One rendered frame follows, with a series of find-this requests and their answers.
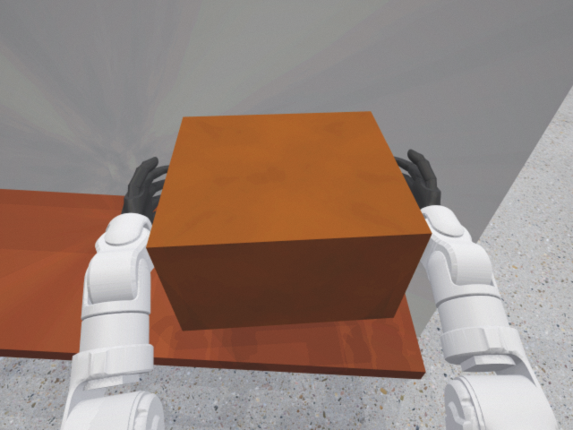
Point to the left robot hand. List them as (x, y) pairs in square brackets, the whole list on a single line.
[(141, 189)]

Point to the right robot upper arm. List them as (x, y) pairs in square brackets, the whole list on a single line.
[(495, 402)]

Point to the table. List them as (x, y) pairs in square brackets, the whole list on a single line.
[(47, 240)]

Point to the carton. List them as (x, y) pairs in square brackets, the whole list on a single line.
[(284, 219)]

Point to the right robot hand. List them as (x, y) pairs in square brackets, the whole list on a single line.
[(422, 181)]

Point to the right robot forearm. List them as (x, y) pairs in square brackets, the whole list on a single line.
[(476, 332)]

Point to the left robot forearm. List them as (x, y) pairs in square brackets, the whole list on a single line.
[(115, 327)]

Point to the left robot upper arm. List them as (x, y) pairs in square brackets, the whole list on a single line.
[(138, 410)]

